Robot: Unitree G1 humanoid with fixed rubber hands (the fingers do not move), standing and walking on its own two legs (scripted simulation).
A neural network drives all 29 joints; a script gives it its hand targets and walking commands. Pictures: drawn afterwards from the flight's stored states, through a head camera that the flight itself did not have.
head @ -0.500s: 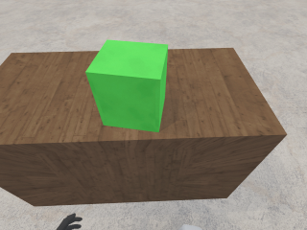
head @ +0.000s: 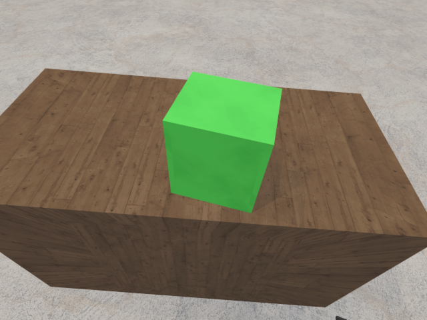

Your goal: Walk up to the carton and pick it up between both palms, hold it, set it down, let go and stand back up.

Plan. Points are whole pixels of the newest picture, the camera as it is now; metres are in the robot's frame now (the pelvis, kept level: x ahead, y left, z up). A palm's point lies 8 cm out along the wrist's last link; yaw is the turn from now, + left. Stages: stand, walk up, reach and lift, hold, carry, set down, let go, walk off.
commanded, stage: walk up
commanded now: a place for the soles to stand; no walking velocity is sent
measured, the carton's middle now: (222, 144) +0.47 +0.01 +0.05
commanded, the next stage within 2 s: none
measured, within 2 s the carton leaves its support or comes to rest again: neither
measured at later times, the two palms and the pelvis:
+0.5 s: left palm out of the picture +0.07 +0.25 -0.10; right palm out of the picture +0.08 -0.28 -0.10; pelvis +0.00 -0.01 +0.00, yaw +0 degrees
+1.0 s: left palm out of the picture +0.05 +0.24 -0.11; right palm out of the picture +0.04 -0.29 -0.11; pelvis +0.00 -0.03 +0.00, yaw +0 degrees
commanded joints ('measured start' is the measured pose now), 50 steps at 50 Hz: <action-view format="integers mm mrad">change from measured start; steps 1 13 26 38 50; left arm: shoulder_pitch -6 -18 -40 -38 -20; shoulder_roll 110 124 137 135 122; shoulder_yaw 24 17 23 28 31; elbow -68 -43 -42 -30 -13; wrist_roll -4 -11 -13 -11 -10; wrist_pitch -24 -24 -23 -25 -20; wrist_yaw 4 3 1 0 1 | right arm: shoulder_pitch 22 -4 15 64 84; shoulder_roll -148 -163 -148 -149 -149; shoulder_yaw -41 -40 -40 -38 -41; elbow -63 -62 -24 16 43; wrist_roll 3 1 -3 -6 -7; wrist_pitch -20 -15 -13 -20 -16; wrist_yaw -7 -5 -4 -8 -10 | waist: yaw -19 -14 -18 -19 -16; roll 83 47 33 19 27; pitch -27 -34 -17 14 34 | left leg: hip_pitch -12 -2 0 -21 -40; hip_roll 114 86 74 76 77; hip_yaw -125 -102 -77 -85 -82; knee -145 -150 -165 -167 -178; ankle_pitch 304 237 108 73 21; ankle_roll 47 37 24 16 17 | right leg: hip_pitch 75 81 51 29 2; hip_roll -35 -51 -48 -50 -39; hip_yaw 36 36 57 77 79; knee -35 -65 -95 -128 -138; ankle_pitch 150 154 75 3 -68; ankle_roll -52 -61 -71 -76 -72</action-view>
